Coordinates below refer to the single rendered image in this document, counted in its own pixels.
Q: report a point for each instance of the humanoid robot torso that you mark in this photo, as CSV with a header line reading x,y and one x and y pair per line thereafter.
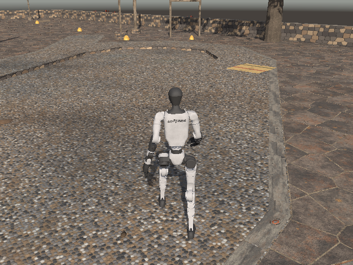
x,y
176,127

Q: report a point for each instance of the robot left thigh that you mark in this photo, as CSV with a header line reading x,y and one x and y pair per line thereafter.
x,y
163,159

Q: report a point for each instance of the left robot hand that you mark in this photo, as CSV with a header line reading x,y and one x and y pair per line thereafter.
x,y
145,170

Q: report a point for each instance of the right robot forearm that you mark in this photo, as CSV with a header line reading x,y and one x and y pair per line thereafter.
x,y
198,140

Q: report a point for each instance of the right robot hand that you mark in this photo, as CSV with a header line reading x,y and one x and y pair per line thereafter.
x,y
191,140

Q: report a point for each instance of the robot left upper arm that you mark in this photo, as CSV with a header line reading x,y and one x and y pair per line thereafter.
x,y
157,127

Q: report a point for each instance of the robot right upper arm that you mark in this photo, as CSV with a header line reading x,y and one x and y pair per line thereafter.
x,y
195,124

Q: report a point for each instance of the left robot forearm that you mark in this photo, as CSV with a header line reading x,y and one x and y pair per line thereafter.
x,y
150,152

